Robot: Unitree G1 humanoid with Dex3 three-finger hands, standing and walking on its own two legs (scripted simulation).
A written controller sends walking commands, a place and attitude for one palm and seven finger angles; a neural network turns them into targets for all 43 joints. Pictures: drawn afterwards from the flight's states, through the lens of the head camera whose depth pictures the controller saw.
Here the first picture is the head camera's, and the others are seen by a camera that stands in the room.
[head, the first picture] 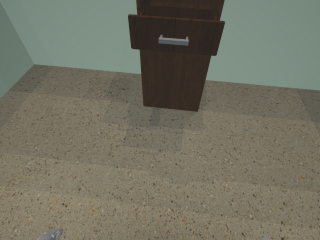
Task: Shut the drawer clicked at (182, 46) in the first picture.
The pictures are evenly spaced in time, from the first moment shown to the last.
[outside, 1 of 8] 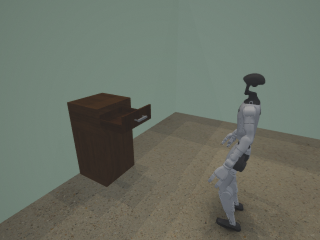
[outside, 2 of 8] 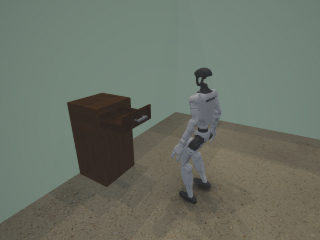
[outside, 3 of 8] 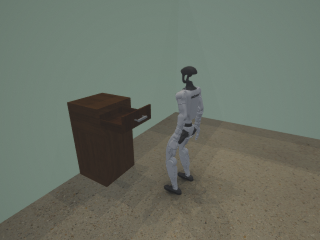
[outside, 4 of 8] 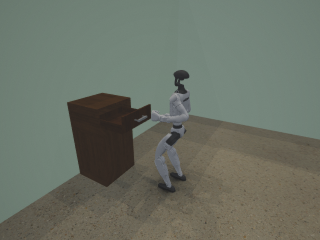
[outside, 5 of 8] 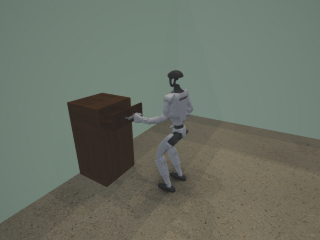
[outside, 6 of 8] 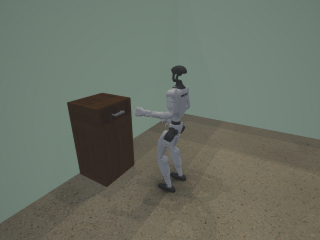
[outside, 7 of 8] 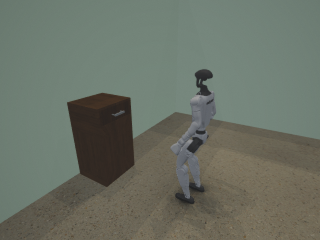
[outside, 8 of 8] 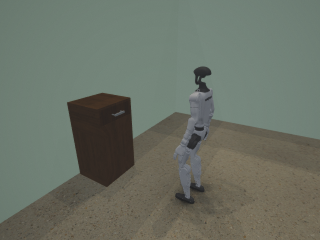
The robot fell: no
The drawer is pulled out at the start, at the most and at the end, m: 0.29 0.29 0.00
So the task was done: yes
